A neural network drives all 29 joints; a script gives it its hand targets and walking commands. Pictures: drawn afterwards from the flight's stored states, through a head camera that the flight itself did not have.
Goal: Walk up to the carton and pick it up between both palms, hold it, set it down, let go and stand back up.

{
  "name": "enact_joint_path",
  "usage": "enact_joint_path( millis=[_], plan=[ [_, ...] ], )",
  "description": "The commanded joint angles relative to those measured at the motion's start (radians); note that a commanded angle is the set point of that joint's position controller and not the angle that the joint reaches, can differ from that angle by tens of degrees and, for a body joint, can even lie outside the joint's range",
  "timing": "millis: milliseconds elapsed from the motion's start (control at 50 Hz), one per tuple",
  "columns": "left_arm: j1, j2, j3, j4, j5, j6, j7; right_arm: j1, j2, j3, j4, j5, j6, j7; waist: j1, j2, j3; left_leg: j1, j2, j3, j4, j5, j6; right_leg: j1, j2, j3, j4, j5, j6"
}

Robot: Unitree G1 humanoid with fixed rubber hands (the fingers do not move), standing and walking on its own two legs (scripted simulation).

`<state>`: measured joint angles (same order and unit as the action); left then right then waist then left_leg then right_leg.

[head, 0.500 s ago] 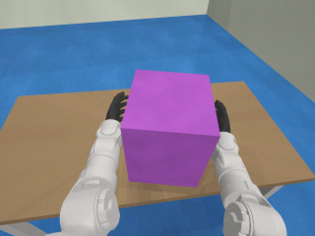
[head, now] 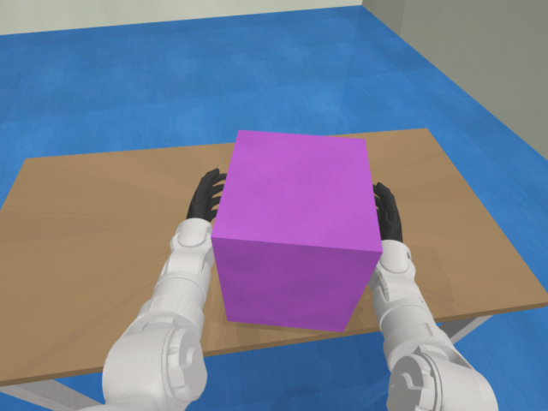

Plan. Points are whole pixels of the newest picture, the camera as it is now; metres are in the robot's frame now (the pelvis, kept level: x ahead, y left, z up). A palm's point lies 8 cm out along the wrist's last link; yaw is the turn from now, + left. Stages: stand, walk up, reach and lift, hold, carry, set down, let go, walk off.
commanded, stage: set down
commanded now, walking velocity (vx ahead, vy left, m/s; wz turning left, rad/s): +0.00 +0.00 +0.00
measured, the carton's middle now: (292, 234) +0.39 -0.04 +0.02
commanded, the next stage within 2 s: none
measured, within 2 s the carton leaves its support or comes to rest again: rests again in 0.38 s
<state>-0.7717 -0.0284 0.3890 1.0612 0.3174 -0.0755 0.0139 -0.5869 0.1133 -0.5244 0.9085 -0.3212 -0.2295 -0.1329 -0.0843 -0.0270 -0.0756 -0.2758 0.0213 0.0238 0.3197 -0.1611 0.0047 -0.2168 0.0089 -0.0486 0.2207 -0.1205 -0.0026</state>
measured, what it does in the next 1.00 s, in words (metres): stands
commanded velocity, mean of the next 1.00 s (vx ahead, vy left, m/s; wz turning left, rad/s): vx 0.00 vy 0.00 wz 0.00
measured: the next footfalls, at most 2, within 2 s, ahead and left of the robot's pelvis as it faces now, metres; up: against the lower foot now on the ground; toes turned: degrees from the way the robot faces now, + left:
none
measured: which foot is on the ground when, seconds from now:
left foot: down 0.00-1.00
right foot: down 0.00-1.00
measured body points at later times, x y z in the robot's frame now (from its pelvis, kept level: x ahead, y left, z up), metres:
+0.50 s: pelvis +0.00 +0.00 +0.00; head +0.05 +0.03 +0.45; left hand +0.42 +0.10 +0.03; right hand +0.37 -0.19 +0.03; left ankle -0.01 +0.11 -0.75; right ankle -0.01 -0.12 -0.75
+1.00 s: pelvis -0.01 +0.00 +0.00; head +0.05 +0.02 +0.44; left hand +0.42 +0.10 +0.03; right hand +0.36 -0.19 +0.03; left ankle -0.01 +0.11 -0.75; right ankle -0.01 -0.12 -0.75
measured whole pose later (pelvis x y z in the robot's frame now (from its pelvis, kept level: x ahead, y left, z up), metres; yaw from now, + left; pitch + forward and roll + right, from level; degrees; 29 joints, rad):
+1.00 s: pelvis -0.01 +0.00 +0.00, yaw +0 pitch +10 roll -1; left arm -0.82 -0.01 0.48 1.20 0.38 -0.24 0.02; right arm -0.64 0.12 -0.64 1.01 -0.42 -0.38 -0.13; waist -0.08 -0.03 -0.06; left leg -0.34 0.02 0.04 0.33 -0.15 0.01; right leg -0.30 0.00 -0.05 0.26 -0.12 0.00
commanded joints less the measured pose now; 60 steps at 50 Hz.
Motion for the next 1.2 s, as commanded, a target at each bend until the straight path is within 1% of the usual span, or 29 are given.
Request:
enact_joint_path(
  millis=[0,40,100,200,240,340,400,420,440,500,620,700,760,780,840,860,900,960,980,1000,1020,1040,1060,1080,1100,1120,1140,1180],
  plan=[
    [-0.638,-0.559,-0.255,-0.073,0.011,-0.100,-0.123,-0.760,0.535,0.348,-0.130,-0.067,-0.124,0.141,-0.001,0.031,-0.620,0.118,-0.005,0.044,-0.005,0.253,-0.037,0.309,-0.008,-0.033,0.109,0.527,0.028],
    [-0.639,-0.554,-0.242,-0.057,0.018,-0.105,-0.124,-0.756,0.537,0.333,-0.121,-0.080,-0.125,0.142,-0.001,0.029,-0.609,0.107,-0.006,0.046,-0.011,0.224,-0.034,0.302,-0.011,-0.032,0.106,0.504,0.028],
    [-0.639,-0.551,-0.228,-0.033,0.028,-0.112,-0.125,-0.752,0.541,0.312,-0.105,-0.093,-0.129,0.143,0.000,0.034,-0.600,0.106,-0.005,0.049,-0.010,0.219,-0.035,0.288,-0.011,-0.035,0.103,0.484,0.025],
    [-0.633,-0.541,-0.194,-0.008,0.044,-0.118,-0.129,-0.741,0.541,0.279,-0.082,-0.115,-0.134,0.142,-0.003,0.020,-0.564,0.095,-0.003,0.050,-0.020,0.189,-0.030,0.275,-0.012,-0.038,0.097,0.462,0.028],
    [-0.627,-0.547,-0.191,-0.005,0.051,-0.125,-0.126,-0.738,0.539,0.269,-0.080,-0.122,-0.143,0.145,0.000,0.032,-0.579,0.110,-0.001,0.050,-0.013,0.213,-0.037,0.262,-0.008,-0.044,0.097,0.458,0.023],
    [-0.601,-0.571,-0.204,0.001,0.065,-0.146,-0.110,-0.723,0.527,0.249,-0.051,-0.135,-0.176,0.151,-0.006,0.064,-0.606,0.175,0.009,0.040,0.028,0.338,-0.067,0.214,0.009,-0.059,0.095,0.476,0.011],
    [-0.598,-0.577,-0.212,-0.003,0.065,-0.162,-0.106,-0.710,0.528,0.246,-0.029,-0.139,-0.191,0.150,-0.014,0.063,-0.611,0.187,0.010,0.037,0.039,0.357,-0.069,0.189,0.012,-0.061,0.090,0.476,0.007],
    [-0.592,-0.579,-0.217,-0.001,0.066,-0.168,-0.103,-0.709,0.527,0.248,-0.031,-0.140,-0.200,0.150,-0.012,0.066,-0.619,0.186,0.010,0.037,0.043,0.366,-0.070,0.187,0.012,-0.060,0.091,0.482,0.006],
    [-0.593,-0.580,-0.222,0.002,0.063,-0.174,-0.102,-0.706,0.529,0.246,-0.026,-0.144,-0.204,0.149,-0.018,0.065,-0.626,0.179,0.010,0.035,0.046,0.367,-0.070,0.188,0.010,-0.059,0.093,0.490,0.007],
    [-0.571,-0.571,-0.214,0.020,0.075,-0.186,-0.099,-0.693,0.530,0.257,-0.016,-0.145,-0.215,0.149,-0.009,0.063,-0.613,0.152,0.008,0.034,0.043,0.345,-0.063,0.199,0.006,-0.054,0.098,0.499,0.008],
    [-0.551,-0.548,-0.182,0.055,0.087,-0.193,-0.110,-0.670,0.532,0.242,0.001,-0.159,-0.216,0.143,-0.013,0.031,-0.555,0.084,0.002,0.037,0.011,0.243,-0.042,0.227,-0.008,-0.042,0.100,0.485,0.021],
    [-0.549,-0.528,-0.155,0.062,0.099,-0.201,-0.113,-0.650,0.540,0.232,0.011,-0.175,-0.214,0.141,-0.008,0.020,-0.545,0.039,-0.001,0.042,-0.009,0.194,-0.031,0.253,-0.015,-0.037,0.107,0.485,0.028],
    [-0.548,-0.512,-0.141,0.068,0.106,-0.203,-0.111,-0.639,0.530,0.210,0.024,-0.185,-0.212,0.141,-0.008,0.020,-0.527,0.046,0.001,0.043,-0.011,0.184,-0.032,0.233,-0.013,-0.040,0.103,0.455,0.026],
    [-0.547,-0.498,-0.132,0.071,0.108,-0.205,-0.109,-0.636,0.522,0.206,0.027,-0.185,-0.212,0.141,-0.002,0.023,-0.519,0.045,0.001,0.045,-0.010,0.181,-0.031,0.226,-0.013,-0.040,0.103,0.443,0.026],
    [-0.536,-0.457,-0.110,0.085,0.114,-0.205,-0.104,-0.617,0.490,0.180,0.040,-0.190,-0.204,0.137,-0.005,0.016,-0.495,0.049,0.001,0.049,-0.015,0.153,-0.026,0.211,-0.014,-0.039,0.098,0.412,0.027],
    [-0.535,-0.435,-0.104,0.085,0.114,-0.205,-0.100,-0.605,0.468,0.167,0.048,-0.189,-0.200,0.135,-0.006,0.023,-0.495,0.050,0.001,0.051,-0.016,0.146,-0.027,0.202,-0.014,-0.038,0.097,0.400,0.028],
    [-0.532,-0.374,-0.090,0.086,0.110,-0.206,-0.088,-0.592,0.409,0.145,0.058,-0.180,-0.193,0.128,-0.004,0.029,-0.485,0.067,0.002,0.054,-0.009,0.150,-0.032,0.176,-0.009,-0.038,0.097,0.369,0.026],
    [-0.530,-0.223,-0.055,0.080,0.093,-0.219,-0.053,-0.558,0.263,0.105,0.092,-0.148,-0.178,0.103,-0.001,0.036,-0.478,0.099,0.002,0.060,0.012,0.188,-0.041,0.134,0.000,-0.034,0.106,0.336,0.026],
    [-0.536,-0.220,-0.048,0.073,0.093,-0.224,-0.047,-0.556,0.268,0.095,0.102,-0.147,-0.176,0.097,0.000,0.034,-0.460,0.098,0.003,0.060,0.018,0.194,-0.040,0.116,0.000,-0.035,0.105,0.316,0.026],
    [-0.534,-0.156,-0.049,0.080,0.078,-0.230,-0.033,-0.548,0.197,0.088,0.100,-0.131,-0.175,0.087,0.004,0.046,-0.489,0.101,0.002,0.066,0.029,0.204,-0.044,0.103,0.003,-0.031,0.112,0.310,0.022],
    [-0.542,-0.142,-0.046,0.074,0.072,-0.234,-0.021,-0.546,0.191,0.080,0.111,-0.121,-0.171,0.079,0.004,0.053,-0.476,0.094,0.004,0.065,0.039,0.206,-0.045,0.080,0.003,-0.029,0.116,0.293,0.020],
    [-0.541,-0.061,-0.045,0.068,0.049,-0.238,0.000,-0.537,0.102,0.079,0.111,-0.090,-0.169,0.067,0.009,0.064,-0.517,0.100,0.004,0.068,0.053,0.224,-0.049,0.072,0.007,-0.023,0.126,0.297,0.014],
    [-0.545,-0.039,-0.039,0.064,0.036,-0.237,0.014,-0.537,0.098,0.076,0.124,-0.064,-0.160,0.053,0.007,0.063,-0.482,0.077,0.005,0.066,0.066,0.214,-0.043,0.051,0.005,-0.018,0.131,0.275,0.013],
    [-0.563,0.039,-0.045,0.041,0.003,-0.241,0.034,-0.541,0.021,0.078,0.107,-0.028,-0.160,0.036,0.008,0.070,-0.528,0.060,0.003,0.068,0.079,0.213,-0.043,0.048,0.006,-0.010,0.146,0.282,0.012],
    [-0.586,0.043,-0.063,0.036,-0.028,-0.240,0.045,-0.565,0.036,0.097,0.108,0.005,-0.152,0.023,0.004,0.066,-0.516,0.021,0.003,0.063,0.089,0.192,-0.033,0.038,0.002,-0.004,0.157,0.276,0.012],
    [-0.602,0.085,-0.078,0.050,-0.058,-0.244,0.056,-0.576,-0.001,0.114,0.106,0.038,-0.147,0.010,0.004,0.068,-0.546,-0.004,0.002,0.064,0.104,0.179,-0.031,0.029,0.000,0.002,0.175,0.284,0.012],
    [-0.624,0.089,-0.099,0.054,-0.087,-0.251,0.062,-0.593,0.010,0.133,0.105,0.065,-0.142,0.001,0.000,0.069,-0.570,-0.026,0.002,0.060,0.119,0.166,-0.027,0.014,-0.002,0.006,0.191,0.286,0.012],
    [-0.643,0.066,-0.117,0.089,-0.108,-0.270,0.063,-0.612,0.040,0.158,0.105,0.084,-0.137,-0.004,0.004,0.072,-0.618,-0.043,-0.001,0.055,0.149,0.172,-0.024,-0.015,-0.006,0.007,0.216,0.298,0.013]
  ],
)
